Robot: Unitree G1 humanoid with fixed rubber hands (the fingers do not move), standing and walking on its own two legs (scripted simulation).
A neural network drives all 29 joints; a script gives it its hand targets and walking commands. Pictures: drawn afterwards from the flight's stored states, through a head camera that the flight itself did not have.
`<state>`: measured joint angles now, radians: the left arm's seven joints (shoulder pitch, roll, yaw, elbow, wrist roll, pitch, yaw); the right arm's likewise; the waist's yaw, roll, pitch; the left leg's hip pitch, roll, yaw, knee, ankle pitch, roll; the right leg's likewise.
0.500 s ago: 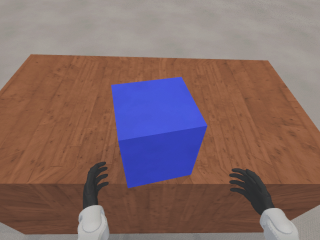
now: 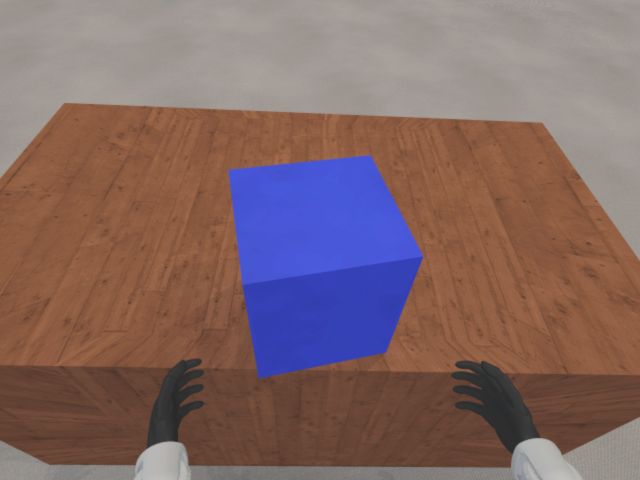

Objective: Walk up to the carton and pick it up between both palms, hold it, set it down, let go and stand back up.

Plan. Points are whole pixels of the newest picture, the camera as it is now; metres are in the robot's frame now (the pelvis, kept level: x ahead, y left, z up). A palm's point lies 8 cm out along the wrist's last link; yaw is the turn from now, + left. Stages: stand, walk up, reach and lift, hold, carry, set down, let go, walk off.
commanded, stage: set down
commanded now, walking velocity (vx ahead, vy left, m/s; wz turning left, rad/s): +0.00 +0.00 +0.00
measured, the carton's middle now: (313, 268) +0.41 +0.04 +0.00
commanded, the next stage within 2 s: let go in 0.94 s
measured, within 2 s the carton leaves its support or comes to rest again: neither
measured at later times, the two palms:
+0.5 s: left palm (144, 460) +0.16 +0.23 -0.07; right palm (504, 463) +0.17 -0.21 -0.06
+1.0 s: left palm (133, 470) +0.15 +0.25 -0.09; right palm out of the picture +0.15 -0.20 -0.08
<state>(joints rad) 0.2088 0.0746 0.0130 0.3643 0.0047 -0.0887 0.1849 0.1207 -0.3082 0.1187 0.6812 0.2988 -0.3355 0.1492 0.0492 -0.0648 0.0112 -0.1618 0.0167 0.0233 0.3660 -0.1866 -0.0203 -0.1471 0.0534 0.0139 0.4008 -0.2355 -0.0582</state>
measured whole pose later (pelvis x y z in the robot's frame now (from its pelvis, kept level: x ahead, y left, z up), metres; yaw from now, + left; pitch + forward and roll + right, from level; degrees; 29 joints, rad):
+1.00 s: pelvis +0.01 +0.02 +0.00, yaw +0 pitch -2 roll +0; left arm 0.20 0.23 0.02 0.55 -0.01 0.08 0.02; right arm 0.18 -0.14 -0.02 0.75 -0.03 -0.22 0.01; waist 0.02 -0.06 0.09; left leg -0.12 0.01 0.04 0.36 -0.20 0.00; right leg -0.09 0.04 0.02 0.36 -0.22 -0.03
